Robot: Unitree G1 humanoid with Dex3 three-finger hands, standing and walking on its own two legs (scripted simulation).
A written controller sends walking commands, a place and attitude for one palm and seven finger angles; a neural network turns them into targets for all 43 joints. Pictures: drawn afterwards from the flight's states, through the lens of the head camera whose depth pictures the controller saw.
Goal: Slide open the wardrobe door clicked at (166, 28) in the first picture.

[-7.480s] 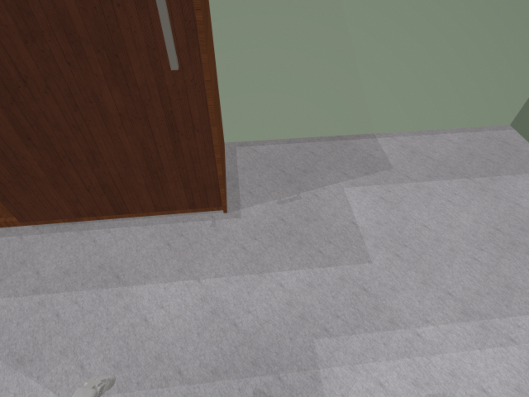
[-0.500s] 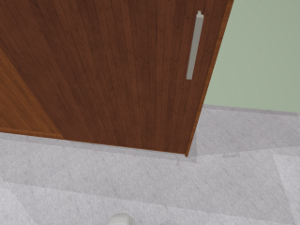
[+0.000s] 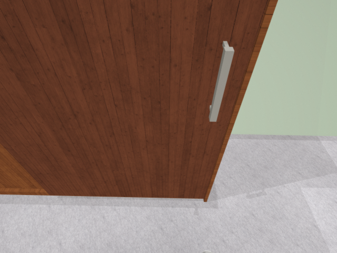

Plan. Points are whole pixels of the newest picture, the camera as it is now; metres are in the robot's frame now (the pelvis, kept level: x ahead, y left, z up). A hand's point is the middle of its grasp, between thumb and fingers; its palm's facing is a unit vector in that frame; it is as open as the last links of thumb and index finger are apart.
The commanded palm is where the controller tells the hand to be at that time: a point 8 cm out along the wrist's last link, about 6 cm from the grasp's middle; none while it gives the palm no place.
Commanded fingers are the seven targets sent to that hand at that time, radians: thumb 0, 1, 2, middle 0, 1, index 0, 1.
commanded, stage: come to a stop and stand still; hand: right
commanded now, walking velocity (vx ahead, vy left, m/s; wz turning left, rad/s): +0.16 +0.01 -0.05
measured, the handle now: (218, 85) +0.54 -0.12 +0.13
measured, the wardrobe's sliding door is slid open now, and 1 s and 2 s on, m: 0.00 0.00 0.00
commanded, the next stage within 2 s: none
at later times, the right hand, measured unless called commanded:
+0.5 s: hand out of the picture +0.04 -0.18 -0.19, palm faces +0.03 +0.97 -0.24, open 7.3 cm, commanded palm none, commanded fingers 0.00 -0.90 -0.90 0.20 0.30 0.20 0.30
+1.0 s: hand out of the picture +0.05 -0.21 -0.16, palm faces +0.01 +0.95 -0.32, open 7.3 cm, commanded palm none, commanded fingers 0.00 -0.90 -0.90 0.20 0.30 0.20 0.30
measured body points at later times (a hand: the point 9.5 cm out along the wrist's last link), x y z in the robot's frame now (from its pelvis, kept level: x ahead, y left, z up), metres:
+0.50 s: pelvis +0.01 +0.02 -0.02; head +0.02 +0.00 +0.43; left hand +0.09 +0.26 -0.15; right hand +0.04 -0.23 -0.17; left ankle +0.03 +0.16 -0.74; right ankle +0.11 -0.10 -0.74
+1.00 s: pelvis -0.03 +0.03 -0.01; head -0.05 +0.02 +0.44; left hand +0.01 +0.31 -0.14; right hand +0.05 -0.26 -0.14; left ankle +0.03 +0.16 -0.74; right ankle +0.08 -0.07 -0.73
